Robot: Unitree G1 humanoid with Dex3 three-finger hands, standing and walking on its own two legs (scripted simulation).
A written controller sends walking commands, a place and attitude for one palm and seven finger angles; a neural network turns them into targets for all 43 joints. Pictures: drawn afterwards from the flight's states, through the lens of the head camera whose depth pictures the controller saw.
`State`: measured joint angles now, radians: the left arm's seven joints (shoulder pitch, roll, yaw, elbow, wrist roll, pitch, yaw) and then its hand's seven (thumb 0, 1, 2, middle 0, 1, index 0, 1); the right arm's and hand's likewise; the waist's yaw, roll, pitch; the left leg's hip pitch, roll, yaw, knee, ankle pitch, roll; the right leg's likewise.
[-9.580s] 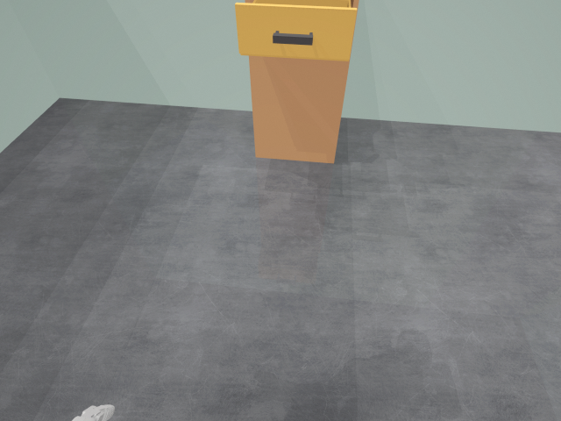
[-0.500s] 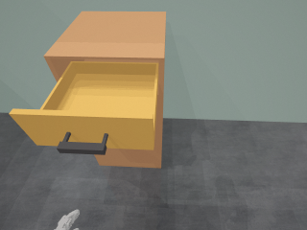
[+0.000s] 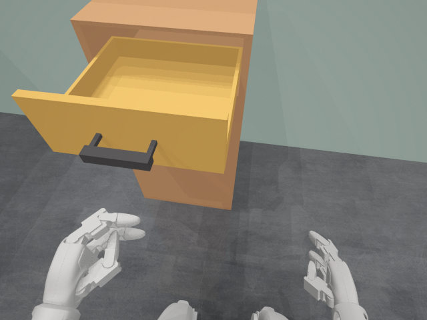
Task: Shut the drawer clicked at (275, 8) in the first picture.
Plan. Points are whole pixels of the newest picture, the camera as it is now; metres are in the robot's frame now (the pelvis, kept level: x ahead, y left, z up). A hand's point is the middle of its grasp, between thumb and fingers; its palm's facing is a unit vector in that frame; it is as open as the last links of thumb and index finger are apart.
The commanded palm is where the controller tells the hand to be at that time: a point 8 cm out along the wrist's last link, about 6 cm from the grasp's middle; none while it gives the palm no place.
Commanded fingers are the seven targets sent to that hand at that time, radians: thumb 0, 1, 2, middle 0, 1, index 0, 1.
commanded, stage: raise the hand and make a fist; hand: left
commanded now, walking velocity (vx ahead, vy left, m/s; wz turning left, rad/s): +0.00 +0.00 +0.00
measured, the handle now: (121, 149) +0.39 +0.23 +0.09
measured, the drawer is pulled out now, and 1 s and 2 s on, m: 0.28 0.28 0.28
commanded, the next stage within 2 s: bring the fist close to the handle in 1.26 s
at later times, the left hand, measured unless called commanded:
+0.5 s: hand (98, 235) +0.21 +0.19 +0.13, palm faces -0.01 -1.00 -0.08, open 3.1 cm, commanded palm +0.17 +0.24 +0.15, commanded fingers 0.00 0.90 0.90 -1.36 -1.56 -1.36 -1.56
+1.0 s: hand (67, 213) +0.21 +0.21 +0.18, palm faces +0.01 -1.00 -0.09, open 3.3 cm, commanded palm +0.16 +0.26 +0.19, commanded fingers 0.00 0.90 0.90 -1.40 -1.60 -1.40 -1.60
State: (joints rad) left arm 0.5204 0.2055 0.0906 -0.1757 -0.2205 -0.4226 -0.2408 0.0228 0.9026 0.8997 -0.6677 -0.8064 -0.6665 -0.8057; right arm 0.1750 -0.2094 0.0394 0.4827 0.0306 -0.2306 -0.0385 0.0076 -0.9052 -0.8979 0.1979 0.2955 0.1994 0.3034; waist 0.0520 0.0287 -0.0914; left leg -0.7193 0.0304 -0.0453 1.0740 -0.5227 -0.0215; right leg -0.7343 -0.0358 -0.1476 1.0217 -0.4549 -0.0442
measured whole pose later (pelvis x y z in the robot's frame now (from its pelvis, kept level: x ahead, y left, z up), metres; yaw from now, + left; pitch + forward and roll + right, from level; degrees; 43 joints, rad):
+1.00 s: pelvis +0.04 +0.02 +0.05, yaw -1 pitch +0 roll -1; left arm 0.54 0.25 0.22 -0.40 -0.29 -0.04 -0.27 0.02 0.90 0.90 -1.40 -1.60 -1.40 -1.59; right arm 0.23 -0.23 0.07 0.60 0.06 -0.35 -0.06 0.01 -0.90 -0.90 0.20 0.30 0.20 0.30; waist 0.06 0.05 -0.07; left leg -0.27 0.01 0.01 0.67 -0.41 0.01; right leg -0.30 -0.03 -0.10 0.63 -0.33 0.00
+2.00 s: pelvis +0.02 +0.01 +0.05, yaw -2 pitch +4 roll +0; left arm 0.34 0.22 0.22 -0.03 -0.27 -0.25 -0.28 0.02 0.90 0.90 -1.40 -1.60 -1.40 -1.60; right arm 0.25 -0.26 0.02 0.64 0.03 -0.36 -0.06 0.01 -0.90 -0.90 0.20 0.30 0.20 0.30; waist 0.01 0.04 -0.04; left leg -0.40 0.02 0.01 0.73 -0.40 0.00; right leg -0.45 -0.03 -0.10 0.71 -0.34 -0.02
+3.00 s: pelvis +0.02 +0.01 +0.03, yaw -1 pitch +10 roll +0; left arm 0.14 0.22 0.18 0.17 -0.24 -0.34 -0.25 0.02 0.90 0.90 -1.40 -1.60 -1.40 -1.60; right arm 0.22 -0.26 0.02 0.59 0.03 -0.22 -0.05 0.01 -0.90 -0.90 0.20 0.30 0.20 0.30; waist -0.01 0.04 -0.07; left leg -0.60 0.01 0.00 0.88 -0.46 0.00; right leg -0.64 -0.04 -0.10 0.86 -0.40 -0.02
